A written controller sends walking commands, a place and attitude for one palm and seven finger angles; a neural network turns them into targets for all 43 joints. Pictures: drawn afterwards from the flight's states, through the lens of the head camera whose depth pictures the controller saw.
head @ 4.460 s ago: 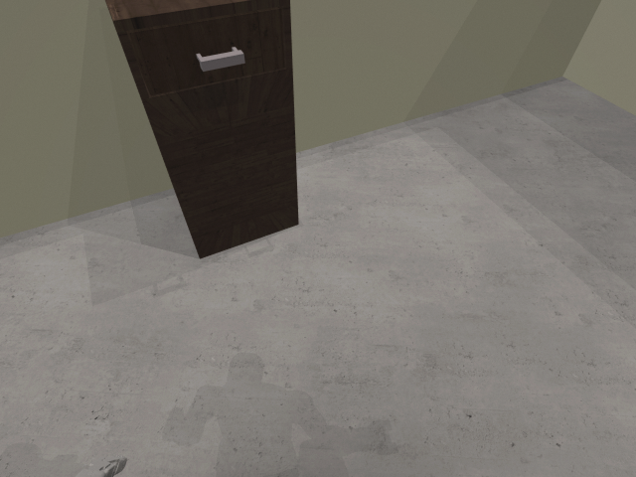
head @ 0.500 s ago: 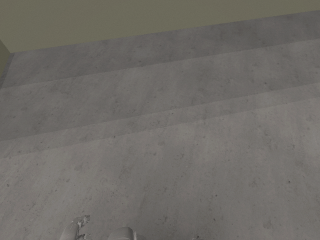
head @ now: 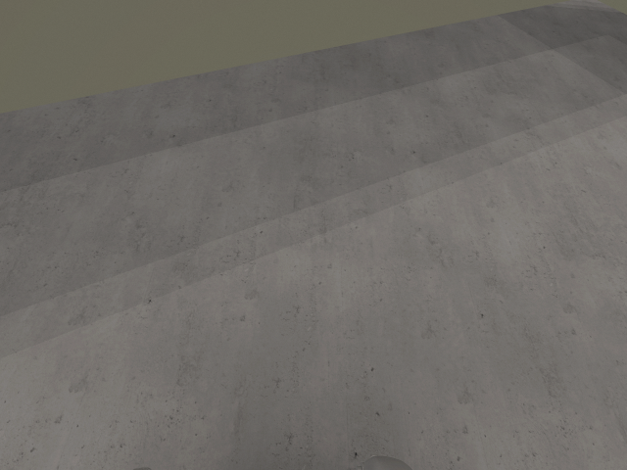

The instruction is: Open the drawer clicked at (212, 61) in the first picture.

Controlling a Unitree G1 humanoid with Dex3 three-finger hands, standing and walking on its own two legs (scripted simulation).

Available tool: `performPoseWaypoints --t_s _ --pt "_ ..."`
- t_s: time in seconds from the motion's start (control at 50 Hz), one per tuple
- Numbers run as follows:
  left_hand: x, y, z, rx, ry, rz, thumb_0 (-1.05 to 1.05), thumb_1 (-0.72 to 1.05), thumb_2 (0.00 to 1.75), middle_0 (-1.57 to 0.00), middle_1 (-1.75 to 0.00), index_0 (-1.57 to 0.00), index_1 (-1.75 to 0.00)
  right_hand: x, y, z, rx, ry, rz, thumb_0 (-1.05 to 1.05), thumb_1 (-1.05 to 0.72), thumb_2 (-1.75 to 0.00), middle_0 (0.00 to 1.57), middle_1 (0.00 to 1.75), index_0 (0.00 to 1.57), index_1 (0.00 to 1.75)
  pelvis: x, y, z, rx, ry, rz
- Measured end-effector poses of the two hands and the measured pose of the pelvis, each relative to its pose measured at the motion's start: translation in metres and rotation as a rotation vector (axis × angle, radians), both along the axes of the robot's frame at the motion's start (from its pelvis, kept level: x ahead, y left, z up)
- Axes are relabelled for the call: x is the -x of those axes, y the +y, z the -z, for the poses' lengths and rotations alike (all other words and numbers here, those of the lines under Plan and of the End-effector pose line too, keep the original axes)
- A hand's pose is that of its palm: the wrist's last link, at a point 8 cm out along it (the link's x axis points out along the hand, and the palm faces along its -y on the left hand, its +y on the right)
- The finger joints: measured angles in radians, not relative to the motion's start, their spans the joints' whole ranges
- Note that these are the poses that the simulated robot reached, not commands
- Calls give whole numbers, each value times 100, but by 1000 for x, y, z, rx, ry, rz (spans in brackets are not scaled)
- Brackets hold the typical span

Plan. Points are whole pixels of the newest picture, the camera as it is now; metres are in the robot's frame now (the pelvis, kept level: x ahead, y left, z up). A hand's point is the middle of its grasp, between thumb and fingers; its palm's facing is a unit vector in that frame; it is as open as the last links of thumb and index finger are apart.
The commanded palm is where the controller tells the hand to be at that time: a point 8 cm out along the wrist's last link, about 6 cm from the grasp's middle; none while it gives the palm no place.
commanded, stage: walk to a spot facing it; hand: left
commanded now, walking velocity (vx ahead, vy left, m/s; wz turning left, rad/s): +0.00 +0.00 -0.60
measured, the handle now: out of the picture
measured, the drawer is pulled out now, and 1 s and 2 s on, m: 0.00 0.00 0.00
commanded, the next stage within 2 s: turn to face it in 1.54 s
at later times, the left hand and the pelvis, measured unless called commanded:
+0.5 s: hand (210, 467) +0.14 +0.15 -0.17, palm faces -0.25 -0.94 -0.23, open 7.4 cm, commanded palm none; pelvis -0.01 -0.02 -0.01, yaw -17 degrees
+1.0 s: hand (261, 437) +0.18 +0.08 -0.17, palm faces -0.57 -0.78 -0.24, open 7.4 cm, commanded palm none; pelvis -0.02 -0.02 -0.02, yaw -37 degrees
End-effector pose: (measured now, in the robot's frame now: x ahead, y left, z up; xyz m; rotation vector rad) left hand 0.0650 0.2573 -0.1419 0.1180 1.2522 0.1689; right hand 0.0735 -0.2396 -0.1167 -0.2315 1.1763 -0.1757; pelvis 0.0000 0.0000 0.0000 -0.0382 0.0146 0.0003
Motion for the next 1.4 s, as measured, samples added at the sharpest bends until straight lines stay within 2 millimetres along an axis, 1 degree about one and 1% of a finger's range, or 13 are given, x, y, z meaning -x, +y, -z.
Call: performPoseWaypoints --t_s 0.24,0.4,0.52,0.6,0.72,0.8,0.88,1.0,1.06,1.14,1.22,1.32,1.4 --pt "-67 -60 -8 -66 -110 217 0 91 90 -20 -30 -20 -30 89 -57 42 -40 142 237 1 -91 -90 20 30 20 30 3 -33 18 -28 -14 146" --pt "-73 -70 -15 -65 -84 296 0 90 90 -20 -30 -20 -30 81 -63 25 -26 52 294 1 -91 -90 19 30 20 30 7 -33 7 -48 -16 240" --pt "-82 -57 -2 -39 -68 344 0 90 90 -20 -30 -20 -30 68 -49 12 8 -34 322 1 -91 -90 19 30 20 30 6 -16 10 -36 -10 312" --pt "-94 -45 11 -18 -55 372 0 90 90 -20 -30 -20 -30 74 -32 6 41 -67 345 1 -91 -90 20 30 20 30 5 -1 16 -27 -12 365" --pt "-105 -41 2 -6 -26 445 1 91 90 -20 -30 -20 -30 105 -10 -4 29 -29 425 1 -91 -90 20 30 20 30 4 7 3 -10 -11 450" --pt "-111 -51 -2 -10 -2 502 1 91 90 -19 -30 -20 -30 130 -1 -1 6 -3 502 1 -91 -90 20 30 21 30 4 7 0 -3 -7 505" --pt "-122 -76 -4 -19 0 584 1 91 90 -19 -30 -20 -30 164 3 9 -26 31 591 1 -91 -90 20 30 21 30 9 1 2 -7 -7 565" --pt "-140 -132 -4 -36 -93 713 1 91 90 -19 -30 -20 -30 225 -3 40 -80 93 715 1 -91 -90 20 30 21 30 22 -21 19 -26 -12 646" --pt "-139 -148 -12 -31 -124 722 0 91 90 -20 -30 -20 -30 241 -8 42 -96 145 742 1 -91 -90 20 30 20 30 21 -30 16 -25 -21 664" --pt "-132 -156 -18 -35 -91 745 0 91 90 -20 -30 -20 -30 234 -24 28 -85 106 761 1 -91 -90 19 30 20 30 13 -42 5 -37 -27 704" --pt "-128 -157 -15 -35 -29 767 0 90 90 -20 -30 -20 -30 211 -43 17 -53 34 774 1 -91 -90 19 30 20 30 -1 -52 0 -38 -26 738" --pt "-135 -150 -3 -34 54 767 0 90 90 -20 -30 -20 -30 166 -64 8 -13 -34 768 1 -91 -90 19 30 20 30 -29 -60 2 -23 -20 777" --pt "-156 -144 14 -34 120 762 0 90 90 -20 -30 -20 -30 121 -77 4 34 -88 759 1 -91 -90 19 30 20 30 -62 -65 11 -9 -16 817"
